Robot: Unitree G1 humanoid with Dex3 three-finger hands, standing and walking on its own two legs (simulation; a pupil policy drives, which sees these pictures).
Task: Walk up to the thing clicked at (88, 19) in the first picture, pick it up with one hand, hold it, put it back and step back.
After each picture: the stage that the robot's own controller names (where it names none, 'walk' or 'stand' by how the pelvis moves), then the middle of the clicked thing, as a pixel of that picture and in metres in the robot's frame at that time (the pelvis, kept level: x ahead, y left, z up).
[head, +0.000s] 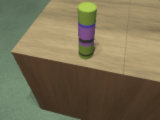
stand; (86, 33) +0.55 +0.02 +0.06
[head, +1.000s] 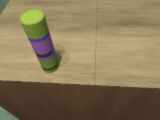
rise first; (43, 46) +0.43 +0.18 +0.08
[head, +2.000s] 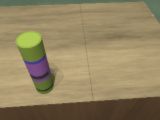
stand; (38, 67) +0.36 +0.18 +0.07
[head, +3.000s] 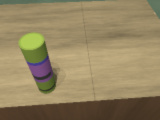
stand; (40, 67) +0.37 +0.17 +0.06
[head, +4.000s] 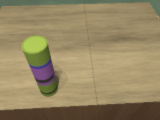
stand; (43, 70) +0.36 +0.16 +0.06
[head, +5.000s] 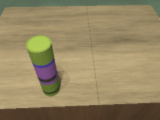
stand; (46, 70) +0.36 +0.15 +0.06
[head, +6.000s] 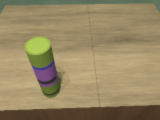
stand; (45, 71) +0.35 +0.15 +0.06
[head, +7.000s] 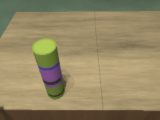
rise first; (51, 73) +0.35 +0.15 +0.06
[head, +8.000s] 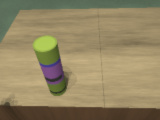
go down; (52, 69) +0.36 +0.15 +0.07
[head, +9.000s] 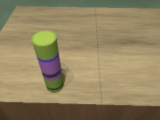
go down; (50, 65) +0.38 +0.15 +0.08
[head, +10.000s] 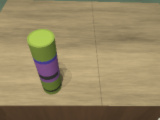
go down; (47, 66) +0.36 +0.14 +0.08
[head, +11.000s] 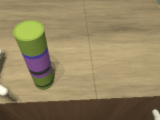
close in; (38, 61) +0.37 +0.15 +0.10
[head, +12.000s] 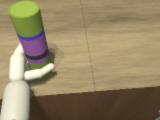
close; (35, 46) +0.40 +0.15 +0.13
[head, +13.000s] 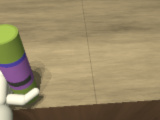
lift; (17, 71) +0.32 +0.20 +0.13
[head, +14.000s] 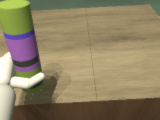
lift; (24, 52) +0.33 +0.17 +0.21
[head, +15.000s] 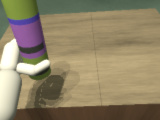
hold; (30, 38) +0.34 +0.16 +0.25
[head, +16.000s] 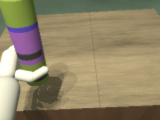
hold; (28, 45) +0.33 +0.16 +0.23
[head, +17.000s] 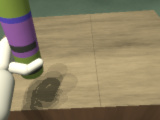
crouch; (22, 37) +0.33 +0.17 +0.26
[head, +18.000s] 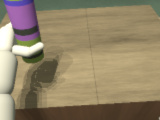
crouch; (24, 21) +0.40 +0.17 +0.25
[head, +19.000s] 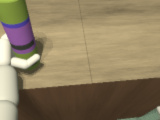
lower; (21, 35) +0.43 +0.18 +0.13
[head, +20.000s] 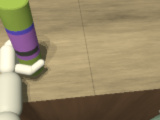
lower; (25, 41) +0.41 +0.17 +0.13
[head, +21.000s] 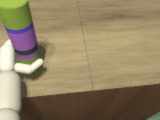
lower; (24, 41) +0.42 +0.17 +0.13
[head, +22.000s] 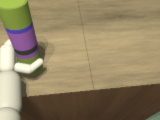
lower; (24, 41) +0.42 +0.17 +0.13
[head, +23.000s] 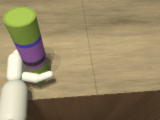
open; (32, 51) +0.38 +0.16 +0.12
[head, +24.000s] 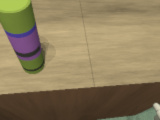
sink last; (25, 41) +0.40 +0.16 +0.13
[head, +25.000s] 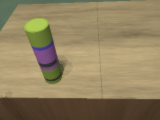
sink last; (46, 55) +0.40 +0.17 +0.12
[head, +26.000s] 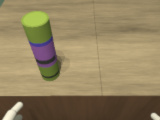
stand; (44, 51) +0.39 +0.16 +0.12
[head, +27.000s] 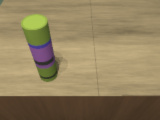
stand; (43, 53) +0.39 +0.17 +0.10
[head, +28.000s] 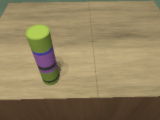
walk; (45, 59) +0.41 +0.16 +0.06
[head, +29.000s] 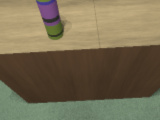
walk; (49, 11) +0.57 +0.17 +0.08
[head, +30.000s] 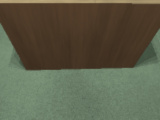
walk; out of the picture +0.88 +0.15 +0.09
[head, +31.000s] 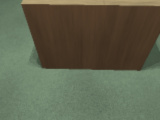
stand; out of the picture +1.05 +0.12 +0.08
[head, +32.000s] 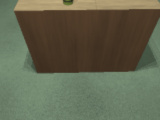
stand; out of the picture +1.04 +0.13 +0.06
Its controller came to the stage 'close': yes
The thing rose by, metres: 0.18
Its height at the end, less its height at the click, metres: +0.00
